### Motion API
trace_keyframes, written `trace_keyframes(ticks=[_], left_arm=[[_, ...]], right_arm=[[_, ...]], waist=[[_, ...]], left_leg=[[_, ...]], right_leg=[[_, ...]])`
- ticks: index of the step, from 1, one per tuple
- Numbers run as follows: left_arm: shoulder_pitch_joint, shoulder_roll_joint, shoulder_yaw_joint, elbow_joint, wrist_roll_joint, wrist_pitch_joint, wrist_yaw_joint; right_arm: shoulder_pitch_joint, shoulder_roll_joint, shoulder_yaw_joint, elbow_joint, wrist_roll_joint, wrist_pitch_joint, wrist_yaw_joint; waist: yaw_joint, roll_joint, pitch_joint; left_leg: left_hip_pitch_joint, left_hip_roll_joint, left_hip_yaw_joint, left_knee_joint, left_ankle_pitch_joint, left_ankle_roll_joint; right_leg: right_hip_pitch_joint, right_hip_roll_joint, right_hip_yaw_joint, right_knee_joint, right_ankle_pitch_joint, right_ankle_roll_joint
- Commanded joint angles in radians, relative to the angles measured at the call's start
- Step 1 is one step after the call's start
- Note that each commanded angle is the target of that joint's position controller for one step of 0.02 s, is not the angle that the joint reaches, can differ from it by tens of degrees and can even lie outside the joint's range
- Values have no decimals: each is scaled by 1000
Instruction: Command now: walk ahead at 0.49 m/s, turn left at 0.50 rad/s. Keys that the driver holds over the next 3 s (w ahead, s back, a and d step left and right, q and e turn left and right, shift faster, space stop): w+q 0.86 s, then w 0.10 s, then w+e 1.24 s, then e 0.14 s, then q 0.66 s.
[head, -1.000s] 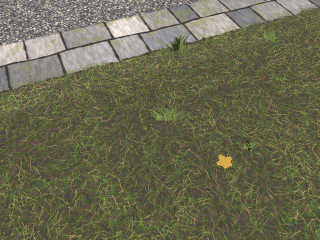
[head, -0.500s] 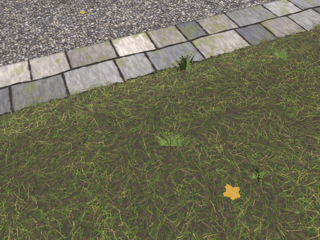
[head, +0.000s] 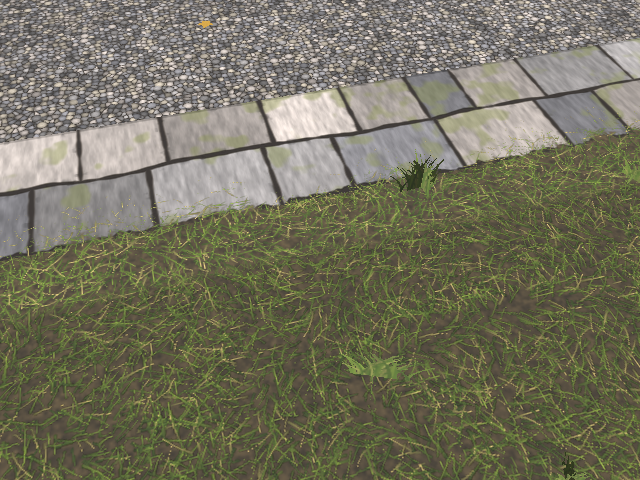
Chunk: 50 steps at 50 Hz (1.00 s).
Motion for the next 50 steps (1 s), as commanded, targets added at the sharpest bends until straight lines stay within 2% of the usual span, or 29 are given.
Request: trace_keyframes(ticks=[1, 4, 7, 9, 11, 12, 13, 14, 15, 16, 17, 19, 21, 24, 29, 33, 34, 36, 37, 38, 39, 40, 41, 42, 43, 44, 46, 48, 50], left_arm=[[0, 50, 13, -64, 9, 9, 16], [-114, 39, 6, -102, -11, 4, 9], [-170, 77, 15, -134, -25, -6, -6], [-165, 106, 27, -145, -29, -20, -17], [-32, 138, 46, -114, -25, -33, -16], [119, 187, 62, -95, -10, -37, -8], [252, 279, 89, -74, 4, -22, -1], [267, 219, 82, -66, -9, -11, -8], [218, 136, 61, -86, -13, -8, -8], [166, 116, 52, -95, -13, -1, -9], [120, 96, 44, -93, -13, 4, -13], [84, 80, 39, -82, -8, 3, -19], [96, 95, 48, -64, -12, -4, -25], [121, 126, 62, -39, -10, -4, -22], [149, 164, 68, -16, -17, 13, -11], [191, 196, 77, 9, -35, 33, -9], [190, 205, 80, 12, -38, 40, -9], [179, 237, 89, 8, -42, 52, -3], [169, 248, 92, 5, -44, 60, 1], [168, 233, 85, -3, -44, 64, 7], [199, 152, 56, -34, -4, 55, 4], [244, 72, 25, -98, -5, 16, -9], [125, 172, 45, -114, -41, -18, -23], [73, 173, 44, -135, -61, -28, -28], [73, 161, 41, -124, -40, -28, -19], [87, 167, 49, -111, -18, -18, -12], [129, 154, 52, -99, -10, 11, -17], [119, 125, 46, -99, -2, 29, -14], [65, 103, 37, -111, -5, 36, -13]], right_arm=[[-51, -163, -37, -93, 8, -20, -24], [18, -178, -45, -84, 23, -9, -32], [55, -166, -45, -81, 30, 4, -38], [48, -172, -47, -91, 23, 13, -43], [22, -144, -39, -111, 16, 21, -45], [2, -88, -18, -132, 7, 15, -39], [110, -24, 2, -159, 27, 0, -33], [126, -100, -7, -167, 43, -5, -33], [55, -182, -29, -165, 44, 2, -34], [1, -177, -32, -175, 32, 11, -36], [-27, -158, -34, -187, 21, 15, -34], [-25, -120, -36, -198, 23, 30, -26], [-33, -92, -32, -216, 24, 40, -21], [-90, -83, -31, -255, 20, 43, -19], [-245, -64, -22, -311, 18, 33, 11], [-338, -71, -23, -367, 25, 35, 35], [-343, -79, -26, -376, 24, 36, 39], [-290, -113, -45, -379, 18, 42, 40], [-183, -147, -65, -356, 18, 45, 37], [-5, -205, -100, -306, 19, 48, 24], [124, -301, -127, -279, 22, 56, -1], [73, -372, -125, -315, 20, 42, 1], [101, -283, -102, -313, 12, 31, 8], [68, -235, -88, -301, 10, 22, 9], [-4, -205, -77, -310, 15, 18, 10], [-70, -168, -65, -321, 11, 16, 8], [-116, -150, -56, -325, -2, 10, 4], [-89, -159, -55, -293, 0, 0, -3], [-57, -167, -55, -262, -1, -4, -14]], waist=[[33, 74, 30], [-21, 101, 3], [-39, 104, -11], [-19, 124, -19], [53, 143, -72], [123, 83, -188], [110, -197, -333], [109, -272, -330], [123, -135, -196], [109, -47, -113], [87, -23, -50], [50, -65, -5], [44, -66, -3], [49, -40, -1], [99, -34, 29], [116, -37, 68], [108, -41, 66], [59, -74, 11], [-7, -76, -51], [-95, -42, -143], [-112, 147, -236], [-14, 326, -383], [-92, 181, -376], [-72, 153, -239], [-17, 42, -150], [25, 39, -118], [67, 70, -94], [68, 67, -77], [48, 79, -46]], left_leg=[[-216, 211, -197, -169, 49, 151], [-135, 215, -225, -122, 3, 118], [-16, 256, -324, -48, -75, 110], [40, 276, -388, 19, -75, 100], [29, 229, -389, 145, -23, 63], [-76, 173, -313, 381, -48, 26], [-411, 31, -139, 689, -295, -49], [-591, 92, -127, 883, -453, -60], [-638, 139, -146, 966, -368, -65], [-618, 174, -113, 977, -283, -76], [-592, 199, -105, 933, -221, -84], [-518, 238, -74, 884, -164, -92], [-518, 247, -55, 863, -118, -103], [-565, 255, -60, 750, -27, -116], [-517, 245, 10, 470, 167, -100], [-507, 231, 61, 362, 86, -64], [-484, 218, 81, 342, 38, -47], [-344, 151, 142, 322, -67, -6], [-198, 103, 169, 287, -74, 23], [70, 66, 159, 225, -10, 62], [392, 274, -151, 224, 51, 132], [631, 491, -763, 34, -162, 332], [611, 483, -749, -37, -201, 288], [494, 447, -590, -29, -138, 244], [319, 397, -465, -29, -31, 204], [194, 362, -373, -39, 70, 177], [61, 328, -302, -85, 188, 175], [8, 311, -229, -109, 285, 181], [15, 300, -165, -127, 320, 163]], right_leg=[[134, 34, -51, -235, 189, 36], [177, 85, -50, -442, 271, 50], [183, 97, -13, -542, 226, 48], [228, 107, -5, -592, 136, 27], [419, 99, -24, -660, 82, -21], [662, -35, 86, -640, 58, -87], [1031, -268, 460, -676, -72, -251], [1052, -348, 694, -744, -265, -283], [934, -306, 568, -758, -286, -237], [810, -257, 416, -771, -175, -199], [704, -205, 310, -804, -72, -183], [580, -138, 151, -860, 43, -159], [557, -126, 59, -888, 156, -175], [589, -139, -29, -896, 294, -190], [628, -133, -163, -892, 283, -159], [718, -175, -206, -860, 304, -136], [738, -182, -223, -832, 374, -127], [753, -178, -267, -696, 706, -107], [736, -160, -294, -541, 843, -93], [619, -119, -318, -311, 817, -61], [307, -56, -312, 31, 233, -16], [-55, 149, -134, 341, -421, 24], [-164, 99, 14, 393, -357, 5], [-201, 61, -8, 343, -272, -14], [-139, 17, -11, 251, -193, -14], [-59, -17, -15, 169, -148, -6], [36, -35, -28, 113, -98, 13], [48, -28, -48, 47, -43, 37], [2, -30, -58, -54, 66, 51]])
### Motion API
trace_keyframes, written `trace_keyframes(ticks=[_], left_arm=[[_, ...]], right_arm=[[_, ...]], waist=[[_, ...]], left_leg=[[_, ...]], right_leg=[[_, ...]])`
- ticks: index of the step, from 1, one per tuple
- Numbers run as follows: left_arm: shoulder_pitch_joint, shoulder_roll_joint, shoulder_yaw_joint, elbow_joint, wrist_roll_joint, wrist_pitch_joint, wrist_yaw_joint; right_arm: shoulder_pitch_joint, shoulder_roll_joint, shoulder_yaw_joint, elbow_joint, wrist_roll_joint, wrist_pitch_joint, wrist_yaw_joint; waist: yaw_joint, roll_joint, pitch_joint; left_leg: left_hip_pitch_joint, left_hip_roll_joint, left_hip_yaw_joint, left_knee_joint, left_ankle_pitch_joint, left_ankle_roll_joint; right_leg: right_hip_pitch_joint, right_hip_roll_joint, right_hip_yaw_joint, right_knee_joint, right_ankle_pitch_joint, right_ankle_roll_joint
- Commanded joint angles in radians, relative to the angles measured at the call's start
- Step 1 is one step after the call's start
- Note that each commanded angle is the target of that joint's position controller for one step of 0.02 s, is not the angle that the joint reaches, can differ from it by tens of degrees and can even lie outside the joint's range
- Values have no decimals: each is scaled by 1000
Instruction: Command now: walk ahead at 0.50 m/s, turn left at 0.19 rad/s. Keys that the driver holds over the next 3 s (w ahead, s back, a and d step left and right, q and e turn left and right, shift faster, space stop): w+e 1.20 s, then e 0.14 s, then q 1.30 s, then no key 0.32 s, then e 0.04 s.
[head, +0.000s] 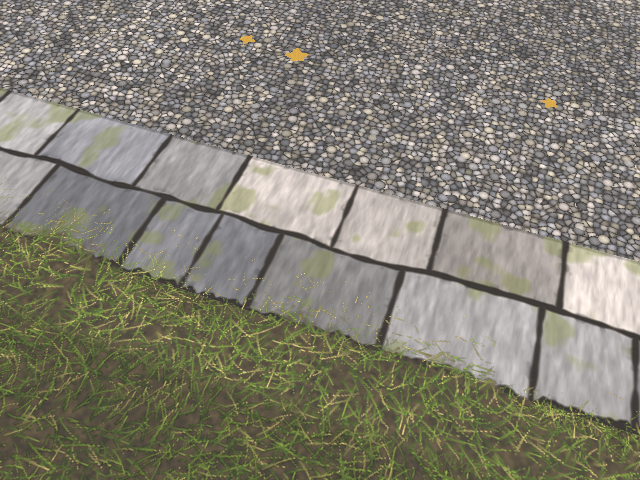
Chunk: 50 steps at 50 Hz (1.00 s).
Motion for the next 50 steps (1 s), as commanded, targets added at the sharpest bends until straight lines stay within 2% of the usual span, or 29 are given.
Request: trace_keyframes(ticks=[1, 6, 11, 14, 15, 16, 17, 18, 19, 20, 21, 22, 23, 25, 27, 32, 35, 37, 39, 40, 41, 42, 43, 44, 45, 46, 47, 48, 50], left_arm=[[27, 53, 12, -37, 0, 8, 1], [-109, 29, -1, -65, -23, -1, -25], [-193, 25, -5, -121, -33, -6, -62], [-150, 37, 0, -136, -27, -6, -78], [-92, 60, 11, -128, -23, -2, -76], [33, 96, 32, -103, -21, 1, -71], [184, 150, 56, -77, -21, 5, -59], [282, 266, 84, -78, -10, 6, -48], [314, 203, 67, -66, -23, 8, -45], [281, 148, 52, -72, -23, 16, -38], [213, 130, 46, -89, -22, 21, -34], [156, 119, 42, -104, -21, 26, -33], [118, 101, 34, -120, -14, 26, -32], [83, 102, 34, -129, -12, 25, -29], [91, 119, 39, -118, -15, 21, -19], [162, 139, 47, -83, -33, 38, 4], [207, 144, 50, -65, -39, 50, 7], [211, 138, 49, -62, -38, 56, 10], [183, 129, 49, -69, -34, 62, 12], [173, 99, 40, -77, -30, 61, 10], [171, 38, 18, -93, -21, 57, 6], [366, -129, -48, -46, 119, -4, -78], [232, 21, -3, -32, 88, -34, -107], [169, 39, 7, -10, 69, -42, -96], [160, 39, 8, 5, 59, -37, -79], [138, 12, 1, -5, 79, -30, -65], [120, 0, -8, 1, 97, -18, -67], [101, -4, -7, -1, 89, -8, -70], [63, -12, -15, 0, 70, -4, -83]], right_arm=[[-26, -138, -32, -45, -1, -26, -17], [34, -159, -28, 9, -2, -30, -23], [76, -170, -32, 63, -3, -18, -26], [44, -190, -36, 62, -1, -3, -36], [33, -205, -39, 56, -2, 2, -42], [13, -212, -39, 49, -1, 11, -47], [6, -204, -33, 35, -4, 8, -55], [107, -106, 0, -7, -22, -18, -45], [104, -101, 13, 3, -29, -50, -26], [13, -167, -3, -25, 11, -71, -9], [-59, -164, 2, -49, 20, -82, -5], [-92, -156, 0, -57, 2, -83, -11], [-84, -162, -8, -58, -13, -74, -17], [-40, -141, -8, -53, -22, -50, -24], [-51, -121, -2, -55, -27, -36, -35], [-246, -77, 15, -92, -18, -43, -30], [-314, -100, 7, -109, -2, -56, -16], [-313, -129, -7, -112, 2, -66, -10], [-241, -150, -23, -95, 6, -75, -11], [-159, -172, -37, -78, -1, -79, -18], [-21, -222, -53, -69, -19, -82, -27], [141, -165, 8, -41, -52, -56, -34], [163, -111, 8, -23, -69, -56, -35], [105, -112, 17, -27, -43, -51, -31], [48, -63, 35, -36, -30, -48, -36], [58, -21, 54, -5, -22, -51, -39], [25, 2, 61, -15, -28, -52, -54], [-6, 1, 58, -22, -34, -58, -63], [-7, -54, 35, -11, -50, -70, -63]], waist=[[22, 96, -51], [-52, 102, 4], [-82, 85, 49], [-40, 111, 0], [-8, 131, -55], [64, 126, -128], [139, 94, -212], [110, -137, -358], [118, -191, -463], [137, -114, -337], [116, -16, -215], [78, 63, -127], [40, 65, -91], [-3, 14, -72], [-7, -1, -61], [71, -37, -51], [95, -53, -52], [82, -67, -54], [33, -94, -63], [-10, -88, -109], [-72, 1, -233], [-66, 500, -465], [-138, 261, -190], [-112, 159, -84], [-79, 151, -84], [-53, 192, -81], [-32, 153, -76], [-19, 142, -81], [-24, 132, -58]], left_leg=[[39, 255, -152, -166, 361, 160], [120, 273, -90, -194, 224, 104], [317, 348, -61, -141, 312, 93], [356, 349, -8, -27, 646, 57], [355, 336, 11, 57, 842, 43], [321, 306, 47, 222, 972, 21], [152, 273, 74, 454, 850, -16], [-274, 115, 95, 886, 271, -95], [-471, 22, -65, 1033, -371, -104], [-569, 92, -118, 1065, -318, -88], [-573, 137, -95, 996, -240, -79], [-540, 167, -73, 902, -201, -84], [-475, 195, -70, 836, -172, -93], [-407, 205, -53, 761, -151, -124], [-389, 198, -31, 669, -97, -158], [-304, 135, -17, 296, 212, -178], [-271, 106, -38, 188, 220, -168], [-242, 99, -58, 131, 158, -148], [-138, 99, -49, 81, 105, -111], [2, 126, -52, 53, 106, -79], [240, 285, -191, 70, 67, -10], [797, 511, -685, 18, -86, 319], [670, 492, -737, -67, -359, 228], [476, 466, -604, -93, -439, 161], [344, 443, -494, -132, -378, 134], [259, 408, -382, -164, -236, 114], [196, 399, -323, -191, -130, 107], [170, 388, -268, -213, -59, 108], [149, 376, -156, -252, 51, 128]], right_leg=[[-20, -14, -13, -123, 174, 16], [-20, 20, -34, -386, 401, -25], [-126, 57, -28, -475, 271, -76], [-19, 113, -87, -496, 137, -119], [85, 153, -124, -486, 97, -136], [258, 197, -151, -518, 114, -164], [529, 148, -55, -535, 196, -212], [948, -127, 426, -544, 170, -396], [1096, -213, 764, -704, 94, -456], [1021, -177, 638, -725, 3, -392], [860, -141, 511, -743, 31, -356], [703, -104, 429, -767, 122, -336], [593, -73, 372, -794, 206, -328], [473, -35, 322, -832, 285, -337], [401, -9, 255, -841, 354, -336], [366, 61, 198, -806, 240, -262], [432, 32, 280, -759, 164, -248], [493, 9, 352, -709, 126, -233], [505, 12, 391, -643, 137, -209], [476, 52, 366, -557, 159, -179], [374, 109, 284, -303, 74, -142], [-95, 365, 191, -13, -373, -42], [-388, 244, 158, 190, -314, -59], [-374, 189, 119, 249, -196, -70], [-294, 128, 77, 216, -109, -73], [-203, 81, 69, 144, -54, -84], [-134, 58, 57, 118, -49, -72], [-97, 50, 43, 75, -67, -59], [-99, 41, 14, -5, 22, -39]])
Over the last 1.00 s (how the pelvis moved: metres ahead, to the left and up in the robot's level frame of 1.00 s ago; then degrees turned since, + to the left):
0.48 0.12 0.00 34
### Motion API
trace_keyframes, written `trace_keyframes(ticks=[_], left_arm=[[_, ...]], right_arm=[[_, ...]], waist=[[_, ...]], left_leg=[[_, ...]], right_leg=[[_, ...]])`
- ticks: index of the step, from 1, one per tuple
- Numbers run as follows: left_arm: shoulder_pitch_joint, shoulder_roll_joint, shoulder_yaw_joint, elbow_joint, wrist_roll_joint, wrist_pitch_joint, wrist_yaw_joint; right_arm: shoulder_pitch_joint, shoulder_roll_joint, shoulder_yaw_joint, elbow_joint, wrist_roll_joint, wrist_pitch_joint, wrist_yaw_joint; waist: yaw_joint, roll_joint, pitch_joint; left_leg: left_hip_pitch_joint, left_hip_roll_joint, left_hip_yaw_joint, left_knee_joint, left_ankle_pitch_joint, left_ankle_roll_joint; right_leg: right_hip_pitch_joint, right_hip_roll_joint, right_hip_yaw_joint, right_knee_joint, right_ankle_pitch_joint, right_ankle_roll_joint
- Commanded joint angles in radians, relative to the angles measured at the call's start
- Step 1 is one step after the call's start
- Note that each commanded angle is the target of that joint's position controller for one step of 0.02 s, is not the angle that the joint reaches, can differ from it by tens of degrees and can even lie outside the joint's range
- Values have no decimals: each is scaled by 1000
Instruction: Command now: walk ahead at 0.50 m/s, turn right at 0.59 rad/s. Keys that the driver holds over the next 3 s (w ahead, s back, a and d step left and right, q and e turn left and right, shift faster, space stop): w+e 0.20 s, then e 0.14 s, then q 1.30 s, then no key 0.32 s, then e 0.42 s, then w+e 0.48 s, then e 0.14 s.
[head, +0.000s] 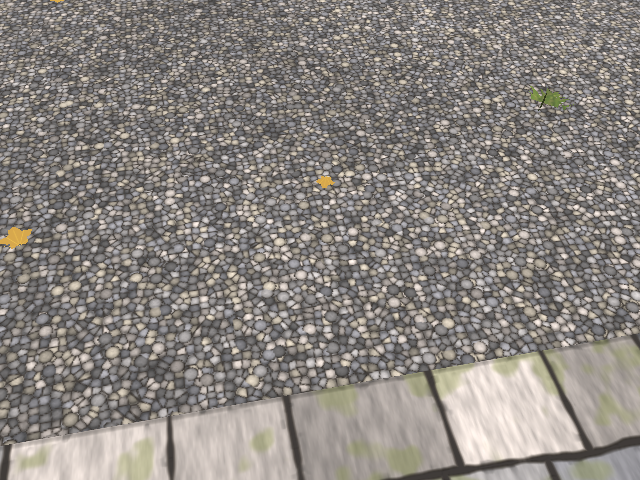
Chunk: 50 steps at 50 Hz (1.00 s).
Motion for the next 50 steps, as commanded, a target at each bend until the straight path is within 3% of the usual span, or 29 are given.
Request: trace_keyframes(ticks=[1, 3, 7, 10, 13, 15, 16, 17, 18, 19, 20, 21, 22, 23, 24, 26, 29, 31, 32, 34, 36, 37, 38, 39, 40, 42, 44, 47, 50], left_arm=[[-71, 46, 3, -68, -9, -11, -17], [-104, 26, -9, -71, -17, -9, -30], [-163, 30, -15, -87, -29, 6, -41], [-228, 40, -12, -111, -26, 16, -35], [-283, 67, 4, -141, -29, 9, -32], [-215, 121, 31, -130, -45, -5, -20], [-133, 177, 56, -107, -56, -18, -5], [22, 252, 83, -72, -43, -24, 23], [199, 279, 84, -39, -40, -7, 38], [356, 214, 77, 6, -25, 2, 44], [279, 261, 100, 33, -38, -17, 57], [134, 220, 94, 16, -76, -20, 67], [24, 150, 66, -10, -94, -19, 71], [-53, 103, 45, -37, -97, -21, 61], [-120, 96, 40, -61, -89, -22, 47], [-262, 150, 56, -110, -67, -39, 24], [-259, 166, 59, -91, -61, -36, 11], [-173, 196, 74, -65, -58, -28, 16], [-115, 203, 82, -45, -61, -26, 26], [-63, 144, 70, -30, -73, -27, 56], [-89, 129, 69, -77, -77, -18, 89], [-134, 139, 74, -116, -69, -12, 101], [-206, 156, 81, -134, -58, -4, 106], [-273, 149, 78, -153, -50, 11, 106], [-273, 122, 72, -149, -41, 25, 104], [-225, 118, 74, -134, -23, 32, 116], [-183, 115, 74, -120, -14, 28, 120], [-156, 100, 67, -97, -38, 47, 103], [-142, 122, 62, -81, -56, 57, 96]], right_arm=[[1, -133, -37, -45, -25, -27, -4], [28, -147, -43, -22, -44, -28, 10], [96, -133, -34, 48, -49, -28, 33], [142, -145, -31, 98, -51, -28, 41], [164, -206, -52, 127, -25, -24, 26], [139, -263, -69, 125, -24, -24, 14], [131, -273, -72, 118, -25, -28, 18], [184, -204, -49, 103, -41, -32, 29], [344, -57, 10, 86, -74, -24, 58], [121, -161, -22, 77, -6, -7, 90], [-60, -158, -31, 20, 5, -1, 96], [-57, -194, -43, 36, -26, 2, 75], [13, -179, -38, 59, -54, 5, 62], [63, -119, -18, 79, -51, 9, 60], [127, -82, -10, 112, -38, 17, 65], [231, -71, -17, 173, 2, 40, 95], [182, -115, -31, 154, 6, 30, 118], [70, -186, -54, 82, -1, -4, 88], [21, -196, -57, 52, -2, -15, 67], [-44, -180, -47, 15, 6, -22, 38], [-96, -209, -53, -6, 10, -22, 32], [-109, -256, -69, -18, 17, -22, 31], [-56, -306, -94, -8, 21, -24, 32], [60, -322, -109, 18, 6, -30, 31], [95, -291, -105, 33, -5, -36, 30], [25, -235, -96, 26, 10, -35, 31], [-48, -217, -93, -4, 19, -20, 28], [-48, -255, -108, -23, 9, -11, 38], [-52, -279, -124, -49, 9, -8, 59]], waist=[[-3, 107, 1], [-4, 84, 20], [-10, 96, 57], [-23, 103, 87], [-18, 101, 91], [42, 119, 57], [85, 100, 2], [110, -16, -207], [99, -190, -577], [246, -2, -490], [223, -9, -205], [146, -28, -103], [66, -46, -85], [2, -37, -45], [-46, -13, -45], [-106, -3, -50], [-65, 2, -36], [8, -22, -36], [40, -31, -28], [73, -8, -15], [97, 89, -41], [92, 157, -46], [27, 201, -21], [-52, 242, -51], [-56, 200, -74], [2, 128, -70], [44, 100, -63], [44, 122, -64], [18, 133, -69]], left_leg=[[144, 291, -186, -228, 111, 213], [141, 291, -96, -239, 231, 221], [152, 286, 40, -208, 349, 190], [209, 295, 89, -185, 376, 163], [302, 286, 141, -107, 625, 127], [282, 264, 191, 32, 889, 78], [199, 233, 204, 155, 935, 35], [9, 186, 206, 416, 691, -49], [-281, 68, 120, 730, -265, -133], [-415, 18, -44, 917, -478, -119], [-502, 83, -105, 963, -478, -85], [-468, 159, -94, 915, -481, -86], [-372, 191, -90, 822, -458, -80], [-236, 201, -79, 747, -432, -85], [-107, 190, -60, 697, -372, -99], [62, 152, 8, 606, -184, -122], [73, 141, 2, 444, 13, -129], [-54, 127, -11, 417, -11, -81], [-138, 132, -29, 401, -31, -43], [-218, 146, -58, 315, 22, 40], [-166, 176, -135, 153, 220, 162], [-129, 227, -262, 35, 203, 255], [-8, 280, -402, -53, 195, 331], [160, 343, -508, -97, 229, 369], [228, 368, -519, -98, 284, 347], [209, 326, -433, -78, 371, 284], [156, 270, -356, -92, 413, 257], [130, 220, -320, -98, 412, 257], [151, 245, -389, -80, 374, 276]], right_leg=[[-166, -85, 25, -97, 142, 17], [-167, -93, 3, -194, 252, 10], [-124, -89, -13, -335, 424, -13], [-94, -73, -37, -409, 411, -35], [-2, -20, -92, -532, 300, -51], [194, 57, -132, -592, 308, -83], [387, 97, -139, -611, 411, -126], [775, -10, -9, -504, 823, -273], [1265, -375, 497, -552, 1000, -577], [1198, -422, 603, -682, 890, -502], [918, -364, 433, -724, 808, -380], [694, -309, 297, -743, 764, -333], [525, -264, 219, -789, 758, -303], [335, -243, 163, -847, 712, -273], [200, -221, 113, -894, 640, -251], [20, -136, -32, -896, 496, -180], [31, -165, -17, -811, 227, -160], [188, -254, 99, -779, 98, -226], [286, -307, 161, -784, 71, -259], [418, -332, 196, -762, 39, -245], [423, -194, 38, -692, -100, -152], [371, -77, -89, -618, -138, -85], [232, 30, -137, -527, -111, -14], [87, 62, -73, -398, -238, 29], [30, 30, 9, -256, -309, 48], [36, -15, 52, -115, -318, 66], [100, -22, 22, -172, -252, 82], [208, 8, -27, -334, -167, 116], [254, 18, -24, -465, -145, 105]])
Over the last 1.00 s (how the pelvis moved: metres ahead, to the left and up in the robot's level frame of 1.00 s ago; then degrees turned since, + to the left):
0.57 -0.10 0.00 -29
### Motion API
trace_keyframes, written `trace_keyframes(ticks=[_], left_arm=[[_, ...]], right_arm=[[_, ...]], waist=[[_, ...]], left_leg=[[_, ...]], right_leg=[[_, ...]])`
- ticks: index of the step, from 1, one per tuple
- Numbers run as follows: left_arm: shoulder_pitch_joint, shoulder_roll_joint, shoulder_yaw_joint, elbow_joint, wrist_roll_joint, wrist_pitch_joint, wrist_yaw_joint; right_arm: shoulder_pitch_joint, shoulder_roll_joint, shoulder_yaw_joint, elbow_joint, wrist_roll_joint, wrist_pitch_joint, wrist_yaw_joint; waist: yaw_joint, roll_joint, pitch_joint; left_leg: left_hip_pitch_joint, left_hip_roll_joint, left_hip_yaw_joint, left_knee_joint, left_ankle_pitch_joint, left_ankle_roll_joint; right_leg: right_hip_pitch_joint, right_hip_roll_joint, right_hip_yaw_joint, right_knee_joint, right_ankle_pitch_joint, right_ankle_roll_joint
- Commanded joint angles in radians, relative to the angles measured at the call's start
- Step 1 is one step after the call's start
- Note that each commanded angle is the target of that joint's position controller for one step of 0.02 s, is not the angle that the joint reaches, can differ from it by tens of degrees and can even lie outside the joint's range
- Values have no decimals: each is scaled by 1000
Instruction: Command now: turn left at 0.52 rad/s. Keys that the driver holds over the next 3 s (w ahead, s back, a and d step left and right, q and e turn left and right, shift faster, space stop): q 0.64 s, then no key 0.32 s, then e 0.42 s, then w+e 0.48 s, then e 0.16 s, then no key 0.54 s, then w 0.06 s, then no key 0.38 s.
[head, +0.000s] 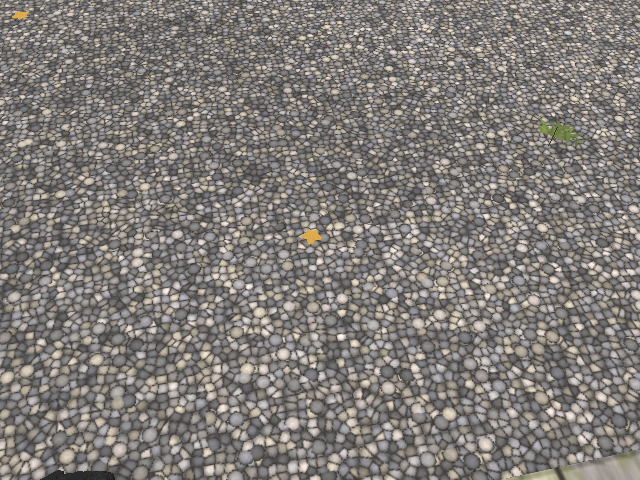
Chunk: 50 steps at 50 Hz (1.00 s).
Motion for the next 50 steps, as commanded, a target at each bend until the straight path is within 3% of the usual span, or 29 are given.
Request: trace_keyframes(ticks=[1, 4, 5, 6, 7, 8, 9, 10, 11, 12, 13, 16, 20, 25, 29, 33, 35, 36, 37, 38, 39, 40, 41, 42, 43, 46, 48, 50], left_arm=[[74, 80, 9, -14, -16, 1, -4], [136, 111, 13, 10, -34, -12, -5], [147, 121, 15, 11, -46, -18, -9], [160, 138, 20, 1, -50, -27, -9], [187, 177, 29, -22, -44, -38, 0], [153, 261, 48, -64, -18, -59, 6], [122, 217, 40, -56, 33, -68, 11], [70, 157, 28, -74, 11, -73, 7], [-19, 110, 9, -103, -3, -74, -2], [-30, 97, -1, -118, -10, -74, -4], [-24, 122, 7, -123, -10, -72, -4], [54, 171, 27, -128, 2, -63, 2], [201, 184, 47, -96, 5, -48, 2], [165, 186, 66, -120, 22, -51, 0], [139, 197, 77, -139, 31, -52, 16], [141, 210, 83, -136, 20, -34, 29], [114, 192, 70, -122, 5, -14, 22], [140, 156, 54, -104, 0, -6, 9], [193, 72, 31, -132, 2, -3, 3], [165, 35, 8, -177, 18, -16, 4], [114, 51, 1, -176, 34, -33, -13], [85, 79, 6, -155, 26, -42, -13], [135, 149, 29, -115, 22, -42, -7], [144, 158, 32, -100, 17, -39, -2], [154, 139, 24, -96, 13, -35, -4], [244, 119, 16, -36, -2, -19, -34], [269, 94, 3, -6, -3, -9, -57], [281, 49, -22, 27, -5, 1, -89]], right_arm=[[9, -177, -55, -77, 0, -3, 14], [-57, -182, -51, -90, -1, 23, 22], [-65, -171, -42, -84, -7, 37, 25], [-43, -140, -25, -70, -16, 49, 28], [5, -69, 2, -64, -20, 60, 27], [12, -16, 20, -106, -35, 53, 22], [-12, -94, 1, -77, -55, 51, 20], [5, -150, -20, -43, -54, 53, 1], [31, -174, -31, -23, -52, 52, -14], [27, -156, -29, -20, -53, 52, -15], [2, -127, -18, -32, -60, 53, -5], [-20, -80, 1, -45, -17, 61, 31], [-49, -65, 11, -59, -10, 80, 39], [-36, -71, 11, -62, -30, 96, 50], [-54, -69, 4, -65, -13, 102, 69], [-72, -75, -8, -59, -1, 92, 81], [-67, -97, -23, -53, 17, 68, 79], [-43, -119, -35, -48, 20, 54, 72], [16, -200, -56, -46, 16, 42, 50], [133, -284, -79, -35, 10, 33, 24], [177, -265, -91, -4, -29, 0, -3], [142, -237, -93, 1, -30, -23, -12], [68, -187, -79, -24, -7, -23, -9], [15, -150, -63, -45, 20, -19, -3], [-28, -151, -60, -65, 29, -11, 0], [-146, -141, -53, -125, 6, 0, 8], [-172, -124, -46, -144, 7, -2, 17], [-173, -92, -31, -144, 23, 0, 38]], waist=[[3, 100, -106], [31, 90, -111], [36, 92, -109], [36, 87, -126], [34, -5, -180], [10, -186, -134], [21, -80, -41], [-6, -51, -44], [-45, -81, -30], [-42, -117, -30], [-38, -109, -28], [16, -69, -28], [74, -82, -12], [55, -99, -17], [50, -105, -18], [44, -97, -16], [9, -78, -28], [-5, -52, -64], [15, 105, -192], [-39, 178, -260], [-65, 82, -151], [-60, 110, -78], [-28, 115, -89], [3, 129, -73], [37, 132, -50], [102, 84, -53], [103, 65, -45], [82, 45, -28]], left_leg=[[182, 273, -287, -25, 291, 262], [118, 256, -321, 21, 239, 250], [68, 231, -321, 32, 201, 230], [20, 195, -311, 55, 106, 185], [-67, 105, -246, 152, -146, 101], [-334, -74, -55, 338, -427, -41], [-393, 21, -35, 547, -486, -83], [-333, 35, -15, 667, -439, -92], [-311, 24, 5, 747, -387, -109], [-290, 17, 7, 791, -327, -120], [-271, 18, 44, 858, -290, -127], [-302, 50, 73, 806, -200, -151], [-377, 115, 78, 587, -217, -159], [-254, 127, 128, 470, -265, -107], [-182, 126, 129, 394, -250, -86], [-122, 101, 142, 234, -175, -60], [6, 39, 163, 53, 45, -5], [129, 37, 148, 19, 188, 40], [362, 186, -6, 104, 666, 175], [560, 381, -293, 100, 810, 347], [524, 392, -298, 71, 657, 333], [452, 363, -226, 54, 597, 295], [390, 347, -178, 40, 590, 279], [290, 330, -141, 13, 578, 255], [176, 308, -98, -29, 552, 236], [22, 258, -17, -64, 522, 204], [18, 235, 3, -42, 437, 175], [35, 232, 16, 20, 301, 130]], right_leg=[[6, 12, -3, -130, 45, -10], [141, 37, -29, -362, 211, -70], [216, 38, -41, -444, 314, -104], [296, -12, -25, -471, 412, -165], [418, -155, 85, -491, 609, -295], [507, -433, 380, -537, 865, -566], [422, -486, 353, -609, 767, -534], [372, -388, 236, -608, 666, -437], [319, -316, 139, -598, 640, -362], [292, -280, 75, -586, 681, -336], [267, -268, 31, -580, 729, -338], [346, -241, -63, -558, 764, -358], [531, -325, -60, -540, 857, -395], [490, -352, -119, -550, 881, -404], [487, -365, -164, -556, 811, -369], [501, -360, -194, -512, 714, -313], [424, -313, -208, -445, 576, -262], [350, -270, -222, -397, 504, -217], [210, -147, -328, -225, 264, -104], [-58, -46, -252, -29, -199, -29], [-208, -63, -83, 52, -293, -36], [-273, -88, -44, 155, -269, -35], [-251, -103, -31, 228, -238, -27], [-197, -107, -16, 261, -203, -25], [-123, -102, -13, 285, -143, -22], [3, -76, -17, 291, 71, -15], [27, -97, -10, 169, 136, 3], [53, -140, 0, 10, 157, 24]])
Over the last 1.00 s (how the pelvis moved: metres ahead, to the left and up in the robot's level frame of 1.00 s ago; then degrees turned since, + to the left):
0.31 -0.05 0.01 -1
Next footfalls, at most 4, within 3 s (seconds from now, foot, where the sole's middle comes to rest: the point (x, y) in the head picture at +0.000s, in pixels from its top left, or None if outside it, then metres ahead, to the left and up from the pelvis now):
0.12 right None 0.02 -0.13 -0.79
0.72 left None -0.02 0.13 -0.79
1.08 right None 0.14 -0.07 -0.79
1.84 left None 0.25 0.15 -0.79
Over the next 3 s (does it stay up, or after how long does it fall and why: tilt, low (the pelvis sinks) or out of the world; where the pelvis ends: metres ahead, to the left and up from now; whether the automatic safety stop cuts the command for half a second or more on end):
stays up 0.48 0.05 -0.18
